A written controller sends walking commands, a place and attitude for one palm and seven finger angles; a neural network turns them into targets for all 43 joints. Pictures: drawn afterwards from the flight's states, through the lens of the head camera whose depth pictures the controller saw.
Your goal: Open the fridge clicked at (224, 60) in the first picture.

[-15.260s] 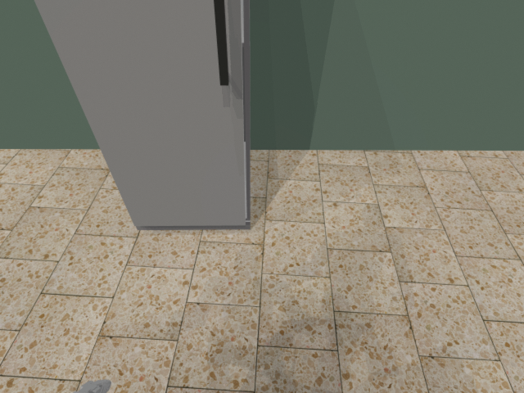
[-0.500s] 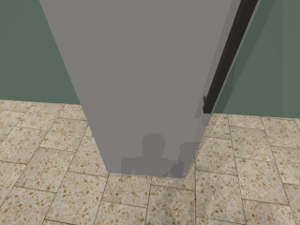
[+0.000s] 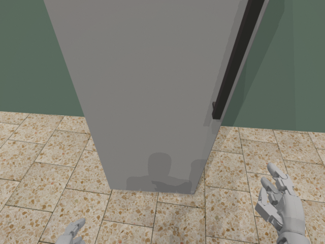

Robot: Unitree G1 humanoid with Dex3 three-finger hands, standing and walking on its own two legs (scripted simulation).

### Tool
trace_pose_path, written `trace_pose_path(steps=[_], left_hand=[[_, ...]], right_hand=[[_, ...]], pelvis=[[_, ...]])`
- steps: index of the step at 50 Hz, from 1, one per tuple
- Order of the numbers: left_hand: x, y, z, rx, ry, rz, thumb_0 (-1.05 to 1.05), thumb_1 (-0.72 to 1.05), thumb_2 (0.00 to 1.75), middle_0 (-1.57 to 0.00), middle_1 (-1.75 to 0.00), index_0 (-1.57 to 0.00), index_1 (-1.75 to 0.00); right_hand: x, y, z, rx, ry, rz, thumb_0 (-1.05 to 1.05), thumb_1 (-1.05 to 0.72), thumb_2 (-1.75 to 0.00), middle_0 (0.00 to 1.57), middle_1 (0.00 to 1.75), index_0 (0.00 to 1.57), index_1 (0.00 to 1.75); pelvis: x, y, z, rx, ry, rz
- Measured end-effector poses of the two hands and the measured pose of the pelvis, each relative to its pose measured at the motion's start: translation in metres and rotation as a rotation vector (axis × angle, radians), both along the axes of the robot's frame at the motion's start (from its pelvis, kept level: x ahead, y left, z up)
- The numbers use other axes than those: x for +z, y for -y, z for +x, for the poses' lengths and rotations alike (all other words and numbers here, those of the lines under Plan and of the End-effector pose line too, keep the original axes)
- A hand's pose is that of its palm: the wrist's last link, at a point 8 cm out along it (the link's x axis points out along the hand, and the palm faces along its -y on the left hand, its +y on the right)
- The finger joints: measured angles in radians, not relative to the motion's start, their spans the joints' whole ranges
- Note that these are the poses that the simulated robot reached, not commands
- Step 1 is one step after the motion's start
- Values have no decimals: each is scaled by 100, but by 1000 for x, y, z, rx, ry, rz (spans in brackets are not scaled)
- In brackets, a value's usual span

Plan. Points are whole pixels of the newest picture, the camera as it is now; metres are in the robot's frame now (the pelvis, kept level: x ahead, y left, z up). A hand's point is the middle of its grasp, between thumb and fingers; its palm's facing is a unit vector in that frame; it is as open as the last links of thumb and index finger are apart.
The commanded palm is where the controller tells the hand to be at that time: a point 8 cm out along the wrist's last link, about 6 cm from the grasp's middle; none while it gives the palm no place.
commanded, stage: raise the hand to about handle height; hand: right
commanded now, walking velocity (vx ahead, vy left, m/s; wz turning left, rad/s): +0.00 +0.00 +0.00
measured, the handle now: (233, 57) +0.51 -0.12 +0.24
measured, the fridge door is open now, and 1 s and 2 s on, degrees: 0 0 0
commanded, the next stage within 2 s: move the hooked fingers beside the handle in 1.90 s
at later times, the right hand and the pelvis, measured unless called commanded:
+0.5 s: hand (268, 216) +0.20 -0.20 +0.05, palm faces -0.13 +0.99 -0.09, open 10.3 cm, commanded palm +0.16 -0.27 +0.07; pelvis -0.04 +0.01 -0.03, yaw -1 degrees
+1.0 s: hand out of the picture +0.23 -0.27 +0.17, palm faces +0.07 +0.99 -0.10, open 13.1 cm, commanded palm +0.20 -0.31 +0.16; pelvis -0.01 +0.00 +0.00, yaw -1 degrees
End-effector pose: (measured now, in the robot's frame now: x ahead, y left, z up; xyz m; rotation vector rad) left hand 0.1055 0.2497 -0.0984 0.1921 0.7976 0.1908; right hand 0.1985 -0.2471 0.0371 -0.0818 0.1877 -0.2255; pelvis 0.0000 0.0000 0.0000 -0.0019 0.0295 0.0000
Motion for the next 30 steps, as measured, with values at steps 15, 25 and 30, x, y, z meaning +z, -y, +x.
trace_pose_path(steps=[15,25,30], left_hand=[[36,-4,70,-199,301,123,1,90,90,-20,-30,-20,-30],[9,30,28,-137,219,-11,1,90,90,-21,-30,-21,-30],[11,27,4,-69,177,-27,1,90,90,-21,-30,-21,-30]], right_hand=[[-29,28,-97,37,149,56,1,-52,-74,23,55,23,55],[22,8,-16,359,167,4,1,-28,-64,24,70,24,70],[38,37,-4,228,124,45,1,-17,-59,26,78,26,78]], pelvis=[[-39,-15,-35,-33,-66,39],[-29,-9,-41,-27,-35,43],[-19,-5,-31,2,-31,31]])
